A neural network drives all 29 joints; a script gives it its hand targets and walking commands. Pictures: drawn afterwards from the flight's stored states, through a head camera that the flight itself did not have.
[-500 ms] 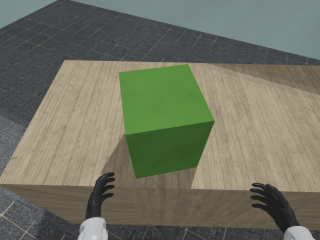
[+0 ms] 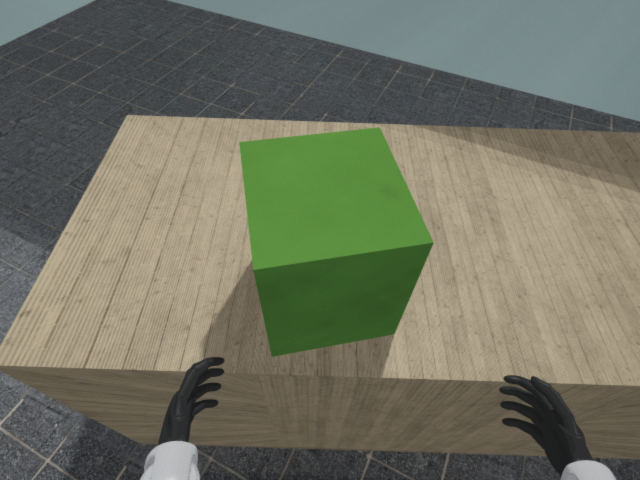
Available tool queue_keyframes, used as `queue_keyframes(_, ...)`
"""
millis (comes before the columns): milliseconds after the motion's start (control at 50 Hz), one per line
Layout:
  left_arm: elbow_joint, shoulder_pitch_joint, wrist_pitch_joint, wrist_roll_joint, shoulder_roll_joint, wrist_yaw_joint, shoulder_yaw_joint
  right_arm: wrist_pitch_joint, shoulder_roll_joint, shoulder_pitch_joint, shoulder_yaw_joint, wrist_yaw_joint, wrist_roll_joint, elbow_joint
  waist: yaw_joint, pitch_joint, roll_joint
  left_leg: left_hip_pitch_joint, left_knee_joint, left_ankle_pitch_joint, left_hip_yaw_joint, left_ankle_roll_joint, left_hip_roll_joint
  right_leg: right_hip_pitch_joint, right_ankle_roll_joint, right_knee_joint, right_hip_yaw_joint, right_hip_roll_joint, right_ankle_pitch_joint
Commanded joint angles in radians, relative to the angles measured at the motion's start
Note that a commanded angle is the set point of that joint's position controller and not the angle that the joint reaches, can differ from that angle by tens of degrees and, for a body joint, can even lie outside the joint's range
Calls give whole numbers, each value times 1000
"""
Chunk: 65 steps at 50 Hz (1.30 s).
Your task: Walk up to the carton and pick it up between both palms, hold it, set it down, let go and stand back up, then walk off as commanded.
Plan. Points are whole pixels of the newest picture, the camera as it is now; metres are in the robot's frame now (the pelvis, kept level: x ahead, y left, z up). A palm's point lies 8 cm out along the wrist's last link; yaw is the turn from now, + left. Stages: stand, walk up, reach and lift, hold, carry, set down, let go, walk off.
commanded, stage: set down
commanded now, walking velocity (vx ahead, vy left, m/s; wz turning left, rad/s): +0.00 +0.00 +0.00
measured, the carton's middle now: (323, 246) +0.44 +0.07 +0.00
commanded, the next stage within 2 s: let go in 0.58 s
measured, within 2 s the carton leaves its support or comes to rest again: neither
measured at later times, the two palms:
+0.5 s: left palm (168, 427) +0.19 +0.23 -0.06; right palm (541, 451) +0.21 -0.22 -0.06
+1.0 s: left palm (160, 438) +0.17 +0.24 -0.07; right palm (527, 463) +0.20 -0.21 -0.07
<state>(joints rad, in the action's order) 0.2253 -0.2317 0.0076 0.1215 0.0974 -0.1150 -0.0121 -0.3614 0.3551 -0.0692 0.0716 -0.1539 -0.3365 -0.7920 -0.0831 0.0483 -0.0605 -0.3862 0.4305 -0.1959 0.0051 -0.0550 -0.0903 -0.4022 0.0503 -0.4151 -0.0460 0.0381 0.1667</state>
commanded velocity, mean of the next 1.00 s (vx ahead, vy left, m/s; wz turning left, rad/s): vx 0.00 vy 0.00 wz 0.00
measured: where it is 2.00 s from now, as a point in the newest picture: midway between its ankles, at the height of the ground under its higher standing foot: outside the picture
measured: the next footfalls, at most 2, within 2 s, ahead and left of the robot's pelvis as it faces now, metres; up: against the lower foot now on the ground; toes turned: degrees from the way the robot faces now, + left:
none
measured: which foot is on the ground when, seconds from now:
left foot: down 0.00-1.00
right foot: down 0.00-1.00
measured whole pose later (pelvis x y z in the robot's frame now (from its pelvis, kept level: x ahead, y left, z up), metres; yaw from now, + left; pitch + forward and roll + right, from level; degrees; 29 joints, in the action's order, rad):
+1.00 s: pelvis +0.01 +0.01 +0.00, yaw +0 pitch +7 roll -1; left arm 0.34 -0.23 -0.07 0.12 0.22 0.01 -0.02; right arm -0.35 0.23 -0.09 0.07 -0.03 -0.17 -0.79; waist -0.04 -0.01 -0.04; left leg -0.34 0.43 -0.22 0.01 -0.05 -0.09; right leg -0.33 0.03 -0.37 -0.05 0.04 0.17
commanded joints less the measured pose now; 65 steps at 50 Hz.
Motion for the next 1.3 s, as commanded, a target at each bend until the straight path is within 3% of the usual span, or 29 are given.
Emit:
queue_keyframes(0, -116, -53, 4, -127, 61, 4, -48, -28, 61, -89, -33, 30, 87, 209, 46, 193, 15, 194, -81, 112, 65, 71, 114, 416, -36, 82, 112, -58, -113)
queue_keyframes(40, -43, -49, -10, -132, 76, 22, -49, -19, 33, -86, -23, 45, 116, 178, 53, 141, -18, 184, -82, 80, 70, 77, 118, 397, -40, 95, 112, -67, -82)
queue_keyframes(120, -104, -77, 16, -133, 91, 21, -63, -35, 39, -110, -30, 43, 108, 217, 39, 193, -1, 199, -72, 149, 66, 73, 116, 419, -44, 84, 105, -56, -158)
queue_keyframes(140, 12, -68, -13, -134, 110, 47, -53, -17, -4, -114, -6, 68, 142, 167, 65, 146, -36, 158, -71, 85, 75, 85, 129, 432, -58, 104, 145, -90, -142)
queue_keyframes(160, -81, -57, -1, -143, 114, 35, -67, -36, 20, -91, -35, 65, 134, 237, 46, 185, -19, 164, -80, 107, 71, 76, 116, 449, -56, 76, 114, -66, -153)
queue_keyframes(180, -32, -53, -6, -139, 130, 49, -81, -27, -1, -107, -8, 73, 151, 180, 56, 178, -38, 187, -73, 116, 76, 87, 121, 451, -59, 81, 116, -75, -191)
queue_keyframes(200, -49, -87, -14, -131, 120, 44, -67, -29, 5, -115, -26, 74, 148, 176, 55, 151, 25, 194, -81, 135, 74, 71, 121, 419, -52, 86, 112, -63, -169)
queue_keyframes(240, 0, -93, -12, -129, 131, 60, -81, -33, 1, -146, -8, 81, 151, 156, 54, 163, -10, 198, -67, 157, 69, 79, 124, 456, -49, 76, 109, -66, -255)
queue_keyframes(360, -46, -78, -14, -124, 130, 67, -81, -45, -18, -127, -25, 91, 167, 143, 63, 162, 28, 196, -68, 179, 78, 75, 121, 454, -48, 75, 92, -48, -229)
queue_keyframes(380, 16, -111, -32, -108, 142, 83, -96, -37, -22, -157, -14, 101, 187, 128, 57, 150, 36, 209, -71, 217, 78, 69, 125, 469, -47, 70, 98, -51, -286)
queue_keyframes(420, -44, -81, -30, -116, 159, 85, -97, -46, -24, -125, -19, 106, 177, 140, 61, 186, 51, 226, -53, 231, 71, 61, 124, 491, -49, 63, 93, -48, -325)
queue_keyframes(440, 10, -99, -24, -124, 149, 90, -89, -44, -36, -128, -18, 108, 187, 102, 68, 177, 22, 213, -60, 232, 77, 70, 121, 491, -46, 75, 89, -49, -290)
queue_keyframes(460, -49, -91, -21, -124, 146, 81, -93, -50, -14, -111, -28, 101, 187, 135, 58, 187, 56, 244, -66, 262, 80, 57, 121, 466, -49, 64, 78, -35, -282)
queue_keyframes(540, 14, -67, -44, -91, 135, 84, -90, -39, -20, -129, -32, 100, 198, 74, 72, 148, 98, 280, -52, 272, 74, 53, 115, 429, -39, 69, 71, -34, -252)
queue_keyframes(600, 49, -46, -53, -91, 166, 109, -104, -28, -50, -117, -12, 123, 231, 70, 68, 122, 45, 252, -64, 218, 82, 68, 122, 442, -48, 76, 78, -44, -223)
queue_keyframes(640, 120, -31, -72, -111, 195, 132, -84, -1, -97, -122, -32, 148, 271, 18, 104, 86, 41, 242, -63, 154, 87, 74, 130, 433, -54, 99, 99, -66, -192)
queue_keyframes(660, 32, -16, -58, -107, 191, 113, -101, -13, -76, -104, -28, 133, 246, 63, 83, 129, 64, 235, -62, 211, 85, 73, 120, 437, -56, 75, 80, -52, -210)
queue_keyframes(760, 33, -5, -60, -115, 211, 115, -109, -6, -93, -91, -58, 142, 282, 87, 68, 164, 74, 293, -52, 224, 89, 65, 112, 406, -51, 76, 69, -43, -147)
queue_keyframes(840, 65, 0, -69, -131, 226, 122, -96, -6, -83, -78, -61, 144, 287, 86, 92, 112, 56, 277, -59, 196, 89, 74, 116, 389, -57, 90, 70, -46, -141)
queue_keyframes(860, 52, 10, -61, -114, 205, 123, -93, -8, -90, -101, -48, 142, 278, 35, 98, 129, 92, 284, -50, 218, 87, 71, 118, 400, -53, 87, 70, -49, -147)
queue_keyframes(900, 36, 15, -60, -145, 228, 131, -81, -14, -82, -86, -81, 155, 286, 79, 112, 151, 49, 281, -47, 223, 91, 70, 117, 426, -58, 74, 68, -40, -198)
queue_keyframes(1120, 75, 15, -65, -114, 216, 117, -79, -18, -70, -69, -71, 131, 295, 53, 86, 142, 83, 269, -53, 207, 80, 62, 114, 412, -49, 75, 52, -34, -170)
queue_keyframes(1140, 244, 8, -5, -72, 427, 117, -111, 143, 145, -181, -118, 161, 401, 37, 41, 335, 61, 254, 76, 433, -36, 47, -30, 443, -42, -119, 39, -118, -329)
queue_keyframes(1160, 251, -57, 18, -83, 382, 114, -122, 186, 151, -165, -130, 172, 393, 41, 35, 367, 115, 263, 92, 415, -34, 59, -22, 436, -48, -109, 52, -122, -346)
queue_keyframes(1180, 272, -16, 33, -86, 383, 120, -108, 222, 143, -101, -126, 179, 392, 59, 41, 344, 39, 239, 84, 321, -29, 60, -18, 388, -74, -104, 33, -108, -264)
queue_keyframes(1200, 298, -3, 37, -90, 370, 118, -102, 242, 131, -114, -130, 179, 389, 73, 54, 288, 120, 187, 92, 206, -14, 66, -20, 376, -56, -78, 59, -128, -168)
queue_keyframes(1220, 320, 22, 44, -87, 344, 119, -98, 257, 134, -127, -124, 184, 392, 66, 71, 250, 110, 163, 101, 135, -13, 62, -6, 336, -55, -70, 82, -146, -181)
queue_keyframes(1240, 347, 34, 49, -91, 362, 126, -86, 264, 135, -101, -123, 184, 396, 56, 46, 261, 19, 168, 105, 93, -29, 65, -15, 341, -45, -84, 74, -137, -125)
queue_keyframes(1280, 391, 71, 55, -93, 358, 127, -82, 276, 128, -108, -123, 182, 391, 59, 77, 222, 52, 145, 108, 65, -37, 81, -13, 279, -39, -87, 86, -135, -85)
